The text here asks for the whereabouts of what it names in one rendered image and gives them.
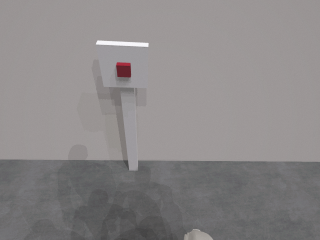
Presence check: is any button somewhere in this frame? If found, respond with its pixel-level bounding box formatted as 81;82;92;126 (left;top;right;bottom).
116;62;131;78

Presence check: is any panel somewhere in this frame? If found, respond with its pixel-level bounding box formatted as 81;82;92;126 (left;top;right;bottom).
96;40;149;171

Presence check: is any right robot thigh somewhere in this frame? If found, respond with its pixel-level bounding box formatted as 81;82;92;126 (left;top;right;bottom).
184;230;213;240

